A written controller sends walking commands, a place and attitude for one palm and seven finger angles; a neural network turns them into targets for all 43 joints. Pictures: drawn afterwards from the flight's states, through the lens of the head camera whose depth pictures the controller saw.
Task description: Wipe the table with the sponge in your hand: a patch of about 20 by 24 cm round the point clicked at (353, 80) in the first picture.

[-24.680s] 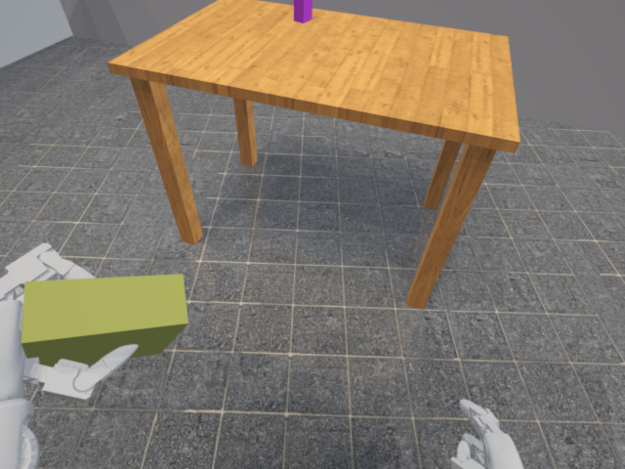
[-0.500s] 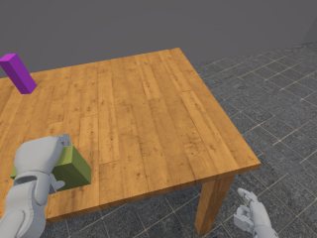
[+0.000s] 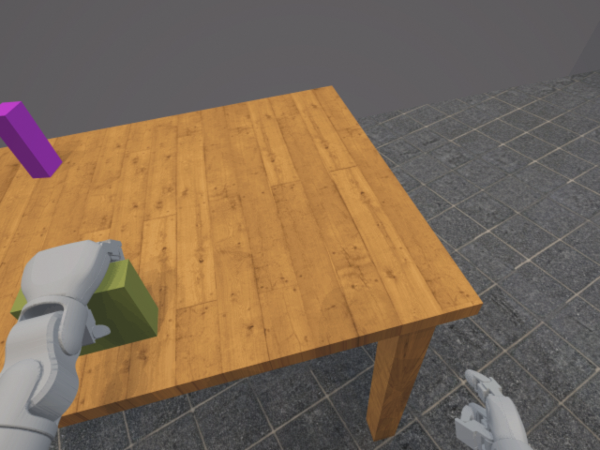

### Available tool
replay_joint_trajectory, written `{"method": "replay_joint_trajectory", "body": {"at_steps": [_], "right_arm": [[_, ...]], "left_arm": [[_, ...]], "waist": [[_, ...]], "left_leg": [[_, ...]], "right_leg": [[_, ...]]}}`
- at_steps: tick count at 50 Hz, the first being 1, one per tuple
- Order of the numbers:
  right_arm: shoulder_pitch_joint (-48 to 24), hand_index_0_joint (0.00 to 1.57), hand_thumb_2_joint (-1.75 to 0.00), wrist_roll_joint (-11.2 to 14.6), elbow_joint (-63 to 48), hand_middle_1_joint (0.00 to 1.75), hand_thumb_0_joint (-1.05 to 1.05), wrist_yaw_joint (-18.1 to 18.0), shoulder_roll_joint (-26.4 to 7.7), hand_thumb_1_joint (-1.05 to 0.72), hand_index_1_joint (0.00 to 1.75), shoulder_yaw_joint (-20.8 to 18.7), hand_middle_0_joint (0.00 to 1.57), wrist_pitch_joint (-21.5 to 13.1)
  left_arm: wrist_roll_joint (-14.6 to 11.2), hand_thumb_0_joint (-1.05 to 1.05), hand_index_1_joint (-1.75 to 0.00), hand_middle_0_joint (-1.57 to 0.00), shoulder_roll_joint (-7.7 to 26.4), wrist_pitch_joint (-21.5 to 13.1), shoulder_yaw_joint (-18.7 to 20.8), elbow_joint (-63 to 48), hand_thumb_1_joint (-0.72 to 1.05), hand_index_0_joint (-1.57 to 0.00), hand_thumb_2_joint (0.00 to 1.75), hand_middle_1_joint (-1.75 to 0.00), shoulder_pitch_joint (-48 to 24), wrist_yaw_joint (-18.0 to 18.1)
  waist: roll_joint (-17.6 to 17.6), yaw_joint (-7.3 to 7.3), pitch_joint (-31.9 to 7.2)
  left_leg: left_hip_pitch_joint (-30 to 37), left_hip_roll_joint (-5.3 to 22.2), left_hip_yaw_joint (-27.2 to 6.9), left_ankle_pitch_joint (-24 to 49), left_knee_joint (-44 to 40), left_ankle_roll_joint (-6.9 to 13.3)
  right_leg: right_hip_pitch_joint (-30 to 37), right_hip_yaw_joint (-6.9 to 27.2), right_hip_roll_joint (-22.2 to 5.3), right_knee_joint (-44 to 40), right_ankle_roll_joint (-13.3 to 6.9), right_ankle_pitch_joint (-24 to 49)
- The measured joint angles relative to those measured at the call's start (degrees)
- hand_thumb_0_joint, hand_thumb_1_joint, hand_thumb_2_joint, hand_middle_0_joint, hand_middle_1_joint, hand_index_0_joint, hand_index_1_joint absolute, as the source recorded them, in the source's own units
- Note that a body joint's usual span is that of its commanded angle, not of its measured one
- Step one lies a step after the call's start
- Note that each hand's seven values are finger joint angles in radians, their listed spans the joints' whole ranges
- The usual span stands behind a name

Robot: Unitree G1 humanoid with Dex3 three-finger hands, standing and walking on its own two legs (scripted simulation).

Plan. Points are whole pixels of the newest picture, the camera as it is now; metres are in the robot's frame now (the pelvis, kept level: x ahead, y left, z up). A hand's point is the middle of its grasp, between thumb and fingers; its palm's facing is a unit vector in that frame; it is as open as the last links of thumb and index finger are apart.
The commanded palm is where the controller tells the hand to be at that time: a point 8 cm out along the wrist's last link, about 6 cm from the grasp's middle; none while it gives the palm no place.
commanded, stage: wipe forward along the first lane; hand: left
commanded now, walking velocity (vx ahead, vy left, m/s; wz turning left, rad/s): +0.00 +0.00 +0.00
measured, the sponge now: (101, 319) +0.25 +0.33 +0.05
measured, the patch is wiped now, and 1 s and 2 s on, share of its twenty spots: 0.15 0.30 0.40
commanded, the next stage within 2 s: slide across to the middle lane in 1.20 s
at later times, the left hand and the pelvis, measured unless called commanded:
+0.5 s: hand (89, 268) +0.30 +0.35 +0.09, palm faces -0.10 +0.00 -1.00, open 9.2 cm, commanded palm +0.29 +0.35 +0.12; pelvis -0.02 +0.00 -0.01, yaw +0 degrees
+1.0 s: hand (100, 235) +0.36 +0.37 +0.09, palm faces -0.16 +0.03 -0.99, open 9.2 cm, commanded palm +0.35 +0.36 +0.12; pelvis -0.01 +0.02 -0.01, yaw +0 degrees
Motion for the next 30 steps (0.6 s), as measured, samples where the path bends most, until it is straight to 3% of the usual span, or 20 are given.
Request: {"method": "replay_joint_trajectory", "body": {"at_steps": [17,30], "right_arm": [[3.22,0.20,-0.90,0.91,1.22,0.30,0.02,-0.20,-1.27,-0.91,0.30,-1.21,0.20,1.03],[5.91,0.20,-0.90,1.58,1.57,0.30,0.01,-0.26,-1.06,-0.91,0.30,-1.43,0.20,1.47]], "left_arm": [[0.11,0.00,-1.42,-0.86,3.17,-4.80,2.09,14.76,-0.52,-0.86,1.18,-1.39,-10.20,-0.07],[2.26,0.01,-1.43,-0.87,4.63,-7.90,0.12,27.58,-0.55,-0.87,1.20,-1.37,-21.33,0.62]], "waist": [[-0.39,-1.92,-0.82],[-0.44,-2.66,-1.56]], "left_leg": [[-4.71,0.33,0.04,-0.09,2.67,0.57],[-8.83,-0.29,-0.26,0.42,3.91,1.02]], "right_leg": [[-4.77,0.22,0.33,2.51,-0.14,0.20],[-8.70,0.08,-0.22,3.64,0.31,0.79]]}}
